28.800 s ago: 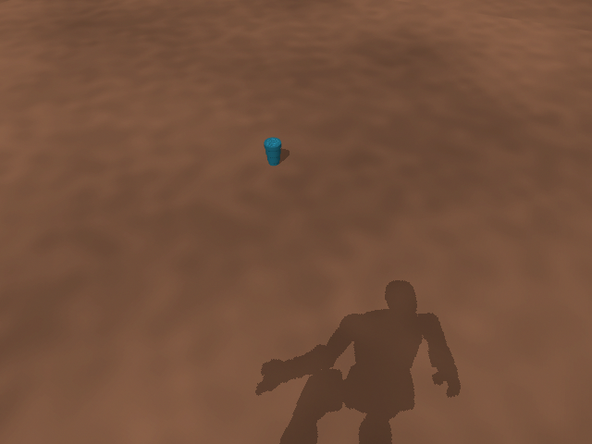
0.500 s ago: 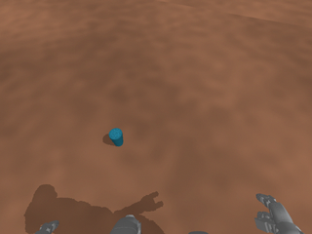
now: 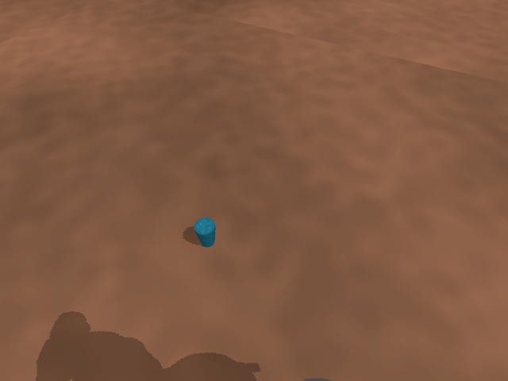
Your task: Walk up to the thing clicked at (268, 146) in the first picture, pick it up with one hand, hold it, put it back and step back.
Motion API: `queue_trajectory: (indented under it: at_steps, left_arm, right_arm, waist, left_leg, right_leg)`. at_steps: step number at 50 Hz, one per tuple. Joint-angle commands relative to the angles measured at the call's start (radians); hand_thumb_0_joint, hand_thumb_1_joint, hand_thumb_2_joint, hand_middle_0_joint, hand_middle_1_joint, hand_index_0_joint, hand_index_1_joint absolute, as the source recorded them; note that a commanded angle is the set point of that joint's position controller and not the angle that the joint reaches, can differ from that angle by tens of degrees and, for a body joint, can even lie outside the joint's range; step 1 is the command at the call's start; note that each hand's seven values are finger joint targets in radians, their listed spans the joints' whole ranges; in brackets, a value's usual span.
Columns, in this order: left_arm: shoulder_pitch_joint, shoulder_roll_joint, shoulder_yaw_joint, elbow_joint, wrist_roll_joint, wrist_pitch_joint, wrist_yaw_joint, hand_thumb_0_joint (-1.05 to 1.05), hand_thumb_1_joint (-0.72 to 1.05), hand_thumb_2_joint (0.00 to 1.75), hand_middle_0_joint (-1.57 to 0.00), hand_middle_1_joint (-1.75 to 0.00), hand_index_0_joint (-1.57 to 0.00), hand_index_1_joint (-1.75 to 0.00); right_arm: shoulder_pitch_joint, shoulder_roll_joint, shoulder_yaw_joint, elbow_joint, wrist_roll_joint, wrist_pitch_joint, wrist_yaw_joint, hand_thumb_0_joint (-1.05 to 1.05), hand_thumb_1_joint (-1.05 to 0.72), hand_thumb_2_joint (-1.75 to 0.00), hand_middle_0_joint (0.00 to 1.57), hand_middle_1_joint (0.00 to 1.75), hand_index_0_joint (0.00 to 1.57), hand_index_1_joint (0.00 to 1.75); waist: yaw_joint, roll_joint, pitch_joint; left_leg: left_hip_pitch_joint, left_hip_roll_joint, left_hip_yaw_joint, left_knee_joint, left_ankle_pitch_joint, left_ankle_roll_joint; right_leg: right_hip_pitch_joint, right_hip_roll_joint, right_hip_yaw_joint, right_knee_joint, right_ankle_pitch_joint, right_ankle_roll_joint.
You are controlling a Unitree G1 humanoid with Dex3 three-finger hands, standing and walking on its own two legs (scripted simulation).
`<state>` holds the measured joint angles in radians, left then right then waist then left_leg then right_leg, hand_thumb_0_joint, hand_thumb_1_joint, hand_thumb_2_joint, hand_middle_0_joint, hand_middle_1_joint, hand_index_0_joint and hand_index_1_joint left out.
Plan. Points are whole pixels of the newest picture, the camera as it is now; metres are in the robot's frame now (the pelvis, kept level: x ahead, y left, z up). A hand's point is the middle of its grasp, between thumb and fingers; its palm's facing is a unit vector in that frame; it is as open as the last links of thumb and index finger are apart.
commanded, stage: walk up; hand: left
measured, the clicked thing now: (206, 234) +0.79 +0.22 -0.70
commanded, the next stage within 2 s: stand in 0.78 s
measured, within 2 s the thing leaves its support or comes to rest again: neither
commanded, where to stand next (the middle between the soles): +0.42 -0.02 m, yaw +1 degrees
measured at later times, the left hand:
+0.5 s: hand out of the picture +0.13 +0.27 -0.15, palm faces +0.03 -0.94 -0.34, open 7.4 cm
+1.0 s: hand out of the picture +0.12 +0.25 -0.14, palm faces -0.01 -0.94 -0.33, open 7.4 cm
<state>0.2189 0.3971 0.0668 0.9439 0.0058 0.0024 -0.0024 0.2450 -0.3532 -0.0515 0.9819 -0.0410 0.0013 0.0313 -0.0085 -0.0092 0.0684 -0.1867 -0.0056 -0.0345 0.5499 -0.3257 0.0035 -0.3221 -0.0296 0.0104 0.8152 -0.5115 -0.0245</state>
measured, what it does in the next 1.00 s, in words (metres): stands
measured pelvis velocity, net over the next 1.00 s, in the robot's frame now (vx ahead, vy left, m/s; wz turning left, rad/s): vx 0.03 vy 0.00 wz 0.00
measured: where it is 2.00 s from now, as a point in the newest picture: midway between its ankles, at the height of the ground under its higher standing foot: outside the picture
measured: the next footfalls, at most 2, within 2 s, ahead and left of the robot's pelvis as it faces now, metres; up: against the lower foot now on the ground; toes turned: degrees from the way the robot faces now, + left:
none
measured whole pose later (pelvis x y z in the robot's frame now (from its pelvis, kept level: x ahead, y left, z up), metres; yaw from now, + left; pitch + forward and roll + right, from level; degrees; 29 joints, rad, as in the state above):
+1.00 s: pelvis +0.03 +0.00 +0.02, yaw +0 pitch -3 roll +0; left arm 0.08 0.34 0.01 1.11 0.01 -0.02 0.00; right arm 0.06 -0.34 -0.02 1.12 -0.01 -0.01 0.01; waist 0.00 0.00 0.07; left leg -0.07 0.00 0.00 0.32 -0.20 -0.01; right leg -0.11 -0.03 -0.02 0.34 -0.19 0.02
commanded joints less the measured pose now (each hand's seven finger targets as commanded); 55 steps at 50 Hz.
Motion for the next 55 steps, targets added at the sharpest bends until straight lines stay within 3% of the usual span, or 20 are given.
queue_trajectory:
  at_steps: [1,2,3,4,5,6,7,8,11,13,14,15,16,17,19,22,33,38,41,55]
  left_arm:
    - [-0.019,0.139,0.043,-0.055,0.0,-0.057,0.013,0.0,0.9,0.9,-0.2,-0.3,-0.2,-0.3]
    - [0.013,0.141,0.042,-0.038,0.003,-0.064,0.02,0.0,0.9,0.9,-0.2,-0.3,-0.2,-0.3]
    - [0.063,0.174,0.051,-0.017,0.008,-0.069,0.029,0.0,0.9,0.9,-0.2,-0.3,-0.2,-0.3]
    - [0.081,0.23,0.062,-0.008,0.018,-0.072,0.036,0.0,0.9,0.9,-0.2,-0.3,-0.2,-0.3]
    - [0.039,0.27,0.067,-0.021,0.021,-0.072,0.035,0.0,0.9,0.9,-0.2,-0.3,-0.2,-0.3]
    - [-0.063,0.303,0.069,-0.048,0.024,-0.068,0.029,0.0,0.9,0.9,-0.2,-0.3,-0.2,-0.3]
    - [-0.13,0.276,0.065,-0.071,0.028,-0.065,0.025,0.0,0.9,0.9,-0.2,-0.3,-0.2,-0.3]
    - [-0.159,0.253,0.057,-0.074,0.027,-0.062,0.022,0.0,0.9,0.9,-0.2,-0.3,-0.2,-0.3]
    - [-0.183,0.202,0.037,-0.053,0.015,-0.056,0.017,0.0,0.9,0.9,-0.2,-0.3,-0.2,-0.3]
    - [-0.149,0.16,0.023,-0.047,-0.002,-0.05,0.011,0.0,0.9,0.9,-0.2,-0.3,-0.2,-0.3]
    - [-0.144,0.136,0.017,-0.041,-0.009,-0.045,0.008,0.0,0.9,0.9,-0.2,-0.3,-0.2,-0.3]
    - [-0.133,0.15,0.022,-0.018,-0.012,-0.039,0.006,0.0,0.9,0.9,-0.2,-0.3,-0.2,-0.3]
    - [-0.128,0.151,0.022,0.001,-0.004,-0.042,0.008,0.0,0.9,0.9,-0.2,-0.3,-0.2,-0.3]
    - [-0.123,0.154,0.022,0.013,0.0,-0.048,0.009,0.0,0.9,0.9,-0.2,-0.3,-0.2,-0.3]
    - [-0.13,0.17,0.023,0.021,-0.005,-0.056,0.01,0.0,0.9,0.9,-0.2,-0.3,-0.2,-0.3]
    - [-0.131,0.166,0.015,0.035,-0.011,-0.055,0.017,0.0,0.9,0.9,-0.2,-0.3,-0.2,-0.3]
    - [-0.174,0.16,0.002,0.077,-0.002,-0.04,0.018,0.0,0.9,0.9,-0.2,-0.3,-0.2,-0.3]
    - [-0.193,0.164,0.007,0.075,0.001,-0.045,0.018,0.0,0.9,0.9,-0.2,-0.3,-0.2,-0.3]
    - [-0.181,0.148,-0.013,0.097,0.0,-0.039,0.017,0.0,0.9,0.9,-0.2,-0.3,-0.2,-0.3]
    - [-0.176,0.161,-0.023,0.121,0.003,-0.041,0.01,0.0,0.9,0.9,-0.2,-0.3,-0.2,-0.3]
  right_arm:
    - [-0.088,-0.254,-0.046,-0.075,0.023,-0.027,-0.026,0.0,-0.9,-0.9,0.2,0.3,0.2,0.3]
    - [-0.105,-0.234,-0.038,-0.081,0.034,-0.018,-0.027,0.0,-0.9,-0.9,0.2,0.3,0.2,0.3]
    - [-0.114,-0.197,-0.027,-0.093,0.046,-0.015,-0.029,0.0,-0.9,-0.9,0.2,0.3,0.2,0.3]
    - [-0.127,-0.168,-0.019,-0.112,0.055,-0.014,-0.033,0.0,-0.9,-0.9,0.2,0.3,0.2,0.3]
    - [-0.105,-0.134,-0.007,-0.113,0.051,-0.007,-0.038,0.0,-0.9,-0.9,0.2,0.3,0.2,0.3]
    - [-0.076,-0.184,-0.028,-0.082,0.039,0.004,-0.044,0.0,-0.9,-0.9,0.2,0.3,0.2,0.3]
    - [-0.044,-0.208,-0.036,-0.056,0.036,0.005,-0.04,0.0,-0.9,-0.9,0.2,0.3,0.2,0.3]
    - [-0.034,-0.204,-0.032,-0.043,0.037,-0.001,-0.035,0.0,-0.9,-0.9,0.2,0.3,0.2,0.3]
    - [-0.003,-0.178,-0.03,-0.006,0.028,-0.024,-0.03,0.0,-0.9,-0.9,0.2,0.3,0.2,0.3]
    - [-0.051,-0.214,-0.037,-0.017,0.013,-0.037,-0.037,0.0,-0.9,-0.9,0.2,0.3,0.2,0.3]
    - [-0.099,-0.238,-0.036,-0.028,0.012,-0.042,-0.04,0.0,-0.9,-0.9,0.2,0.3,0.2,0.3]
    - [-0.169,-0.258,-0.034,-0.032,0.017,-0.041,-0.036,0.0,-0.9,-0.9,0.2,0.3,0.2,0.3]
    - [-0.203,-0.248,-0.029,-0.028,0.019,-0.041,-0.032,0.0,-0.9,-0.9,0.2,0.3,0.2,0.3]
    - [-0.211,-0.225,-0.022,-0.019,0.022,-0.041,-0.031,0.0,-0.9,-0.9,0.2,0.3,0.2,0.3]
    - [-0.174,-0.204,-0.014,-0.005,0.026,-0.045,-0.038,0.0,-0.9,-0.9,0.2,0.3,0.2,0.3]
    - [-0.179,-0.209,-0.015,0.017,0.034,-0.042,-0.043,0.0,-0.9,-0.9,0.2,0.3,0.2,0.3]
    - [-0.242,-0.188,-0.017,0.046,0.032,-0.028,-0.043,0.0,-0.9,-0.9,0.2,0.3,0.2,0.3]
    - [-0.236,-0.185,-0.011,0.062,0.03,-0.026,-0.038,0.0,-0.9,-0.9,0.2,0.3,0.2,0.3]
    - [-0.248,-0.201,-0.01,0.064,0.034,-0.035,-0.037,0.0,-0.9,-0.9,0.2,0.3,0.2,0.3]
    - [-0.23,-0.194,0.0,0.087,0.034,-0.035,-0.033,0.0,-0.9,-0.9,0.2,0.3,0.2,0.3]
  waist:
    - [0.027,0.158,-0.036]
    - [0.045,0.141,-0.067]
    - [0.064,0.094,-0.111]
    - [0.059,-0.021,-0.131]
    - [0.047,-0.106,-0.109]
    - [0.03,-0.091,-0.069]
    - [0.001,-0.084,-0.013]
    - [-0.015,-0.093,0.014]
    - [-0.037,-0.103,-0.032]
    - [-0.011,-0.018,-0.091]
    - [0.014,0.023,-0.086]
    - [0.041,0.032,-0.046]
    - [0.047,0.046,-0.034]
    - [0.052,0.045,-0.048]
    - [0.026,0.052,-0.102]
    - [0.023,0.083,-0.146]
    - [0.016,0.008,-0.123]
    - [0.011,-0.001,-0.129]
    - [0.012,0.02,-0.12]
    - [0.005,0.011,-0.092]
  left_leg:
    - [0.002,0.184,-0.155,-0.077,0.439,0.137]
    - [-0.01,0.148,-0.098,-0.001,0.476,0.102]
    - [-0.06,0.119,-0.072,0.076,0.4,0.067]
    - [-0.175,0.043,-0.026,0.174,0.247,0.029]
    - [-0.257,-0.019,-0.026,0.213,-0.111,0.007]
    - [-0.176,0.009,-0.049,0.315,-0.284,0.011]
    - [-0.128,0.035,-0.055,0.316,-0.272,0.006]
    - [-0.116,0.053,-0.042,0.199,-0.26,0.007]
    - [0.005,0.032,-0.008,-0.093,0.044,0.013]
    - [0.064,0.14,-0.173,-0.202,0.22,0.054]
    - [0.006,0.204,-0.243,-0.242,0.202,0.086]
    - [-0.1,0.224,-0.235,-0.233,0.093,0.116]
    - [-0.133,0.213,-0.209,-0.223,0.088,0.099]
    - [-0.116,0.178,-0.149,-0.206,0.167,0.069]
    - [-0.04,0.123,-0.075,-0.156,0.351,0.034]
    - [0.045,0.12,-0.05,-0.126,0.514,0.022]
    - [0.059,0.121,-0.047,-0.199,0.36,0.022]
    - [0.066,0.115,-0.029,-0.204,0.358,0.013]
    - [0.101,0.142,-0.06,-0.247,0.433,0.016]
    - [0.098,0.13,-0.047,-0.3,0.29,0.0]
  right_leg:
    - [0.094,0.027,-0.066,-0.327,0.195,0.01]
    - [0.177,0.034,-0.068,-0.435,0.333,0.004]
    - [0.275,-0.004,0.0,-0.425,0.439,-0.007]
    - [0.343,-0.116,0.172,-0.433,0.523,-0.052]
    - [0.307,-0.279,0.376,-0.52,0.382,-0.119]
    - [0.113,-0.373,0.438,-0.548,0.168,-0.213]
    - [0.02,-0.357,0.411,-0.553,0.088,-0.226]
    - [0.006,-0.303,0.325,-0.534,0.089,-0.195]
    - [0.01,-0.175,0.136,-0.41,0.266,-0.079]
    - [0.022,-0.079,0.048,-0.266,0.438,-0.013]
    - [0.048,-0.026,0.01,-0.242,0.344,0.009]
    - [0.12,-0.003,-0.006,-0.286,0.185,0.015]
    - [0.18,-0.021,0.002,-0.338,0.196,0.009]
    - [0.219,-0.045,0.018,-0.371,0.289,0.001]
    - [0.241,-0.078,0.055,-0.358,0.518,-0.018]
    - [0.243,-0.085,0.034,-0.36,0.627,-0.015]
    - [0.249,-0.09,0.036,-0.428,0.548,0.003]
    - [0.264,-0.098,0.049,-0.451,0.56,0.002]
    - [0.267,-0.105,0.044,-0.469,0.587,0.01]
    - [0.248,-0.104,0.057,-0.533,0.487,0.012]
